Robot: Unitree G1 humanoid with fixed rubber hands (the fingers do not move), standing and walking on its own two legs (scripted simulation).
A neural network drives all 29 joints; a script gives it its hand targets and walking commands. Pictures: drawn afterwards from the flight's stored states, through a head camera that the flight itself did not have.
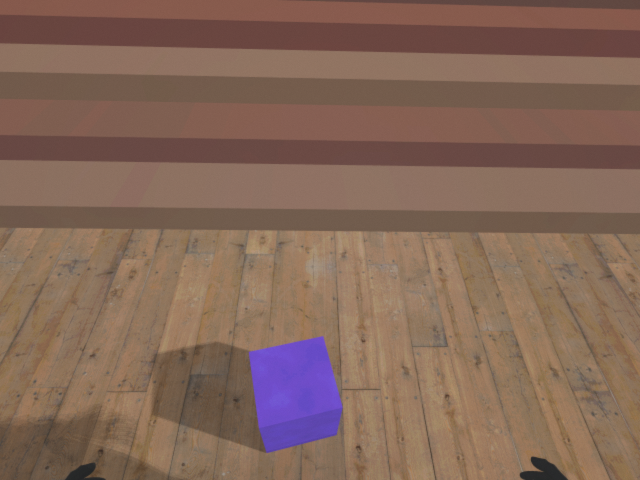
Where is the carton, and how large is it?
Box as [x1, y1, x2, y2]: [249, 336, 342, 452]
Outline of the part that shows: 322,336 249,352 258,424 266,452 336,434 342,407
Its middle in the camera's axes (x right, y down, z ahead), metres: -0.07 +0.44 +1.11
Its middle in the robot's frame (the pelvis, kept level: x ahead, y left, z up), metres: +0.45 +0.05 -0.66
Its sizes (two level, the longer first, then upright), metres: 0.210 0.200 0.250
